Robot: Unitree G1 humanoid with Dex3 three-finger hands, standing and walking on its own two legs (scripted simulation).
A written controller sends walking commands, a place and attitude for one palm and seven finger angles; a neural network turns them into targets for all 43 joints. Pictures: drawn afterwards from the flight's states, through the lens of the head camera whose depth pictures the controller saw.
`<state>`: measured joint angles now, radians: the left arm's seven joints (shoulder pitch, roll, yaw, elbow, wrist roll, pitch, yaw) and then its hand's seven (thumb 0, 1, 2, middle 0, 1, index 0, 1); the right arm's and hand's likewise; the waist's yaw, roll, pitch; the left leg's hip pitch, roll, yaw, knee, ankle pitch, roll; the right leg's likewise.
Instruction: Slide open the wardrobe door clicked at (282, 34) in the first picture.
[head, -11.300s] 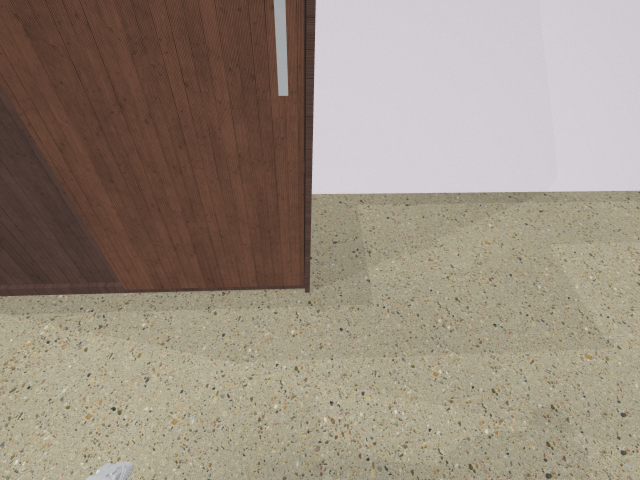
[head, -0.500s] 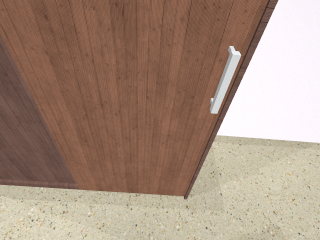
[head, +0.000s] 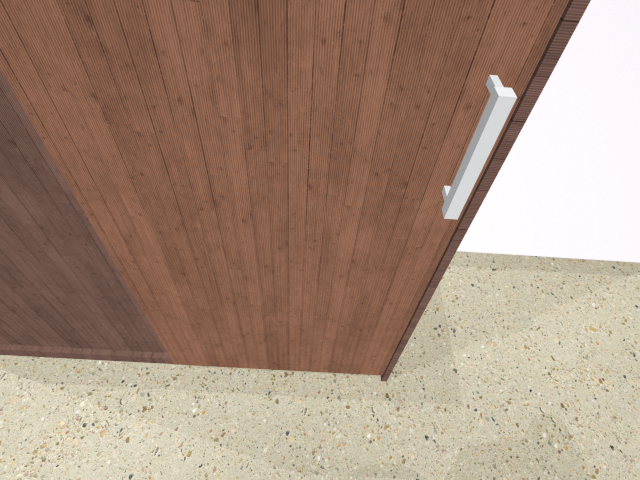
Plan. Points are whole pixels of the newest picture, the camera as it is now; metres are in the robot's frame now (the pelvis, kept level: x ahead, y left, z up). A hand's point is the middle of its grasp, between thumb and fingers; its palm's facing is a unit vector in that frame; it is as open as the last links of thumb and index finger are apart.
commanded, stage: come to a stop and stand still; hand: right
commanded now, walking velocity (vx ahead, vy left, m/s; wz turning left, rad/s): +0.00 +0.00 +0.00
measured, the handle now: (470, 153) +0.50 -0.16 +0.16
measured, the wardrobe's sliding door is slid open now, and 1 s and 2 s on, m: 0.00 0.00 0.00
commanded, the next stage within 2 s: look again from close up in 0.32 s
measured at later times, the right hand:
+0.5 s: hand out of the picture +0.04 -0.18 -0.17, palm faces +0.02 +0.97 -0.23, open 7.3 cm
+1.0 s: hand out of the picture +0.03 -0.18 -0.17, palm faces +0.02 +0.97 -0.24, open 7.3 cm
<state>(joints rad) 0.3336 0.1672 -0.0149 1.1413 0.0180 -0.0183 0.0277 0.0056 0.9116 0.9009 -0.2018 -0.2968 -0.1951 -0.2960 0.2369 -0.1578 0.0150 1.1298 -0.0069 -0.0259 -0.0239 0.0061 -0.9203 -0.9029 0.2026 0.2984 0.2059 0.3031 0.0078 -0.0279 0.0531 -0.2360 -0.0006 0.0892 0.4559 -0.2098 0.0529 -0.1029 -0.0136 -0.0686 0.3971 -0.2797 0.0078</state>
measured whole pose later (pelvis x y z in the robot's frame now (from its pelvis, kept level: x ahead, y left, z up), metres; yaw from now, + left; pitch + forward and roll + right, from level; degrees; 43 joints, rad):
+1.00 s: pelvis +0.01 +0.01 +0.00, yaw -1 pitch -1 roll -1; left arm 0.27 0.18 -0.01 1.13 0.02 -0.02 0.03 0.00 0.91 0.90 -0.20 -0.30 -0.20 -0.30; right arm 0.21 -0.19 0.00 1.11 -0.01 -0.03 -0.02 0.00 -0.91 -0.90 0.20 0.30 0.20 0.30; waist -0.01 -0.01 0.05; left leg -0.20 -0.02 0.11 0.42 -0.20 0.06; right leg -0.08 -0.03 -0.05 0.37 -0.28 0.02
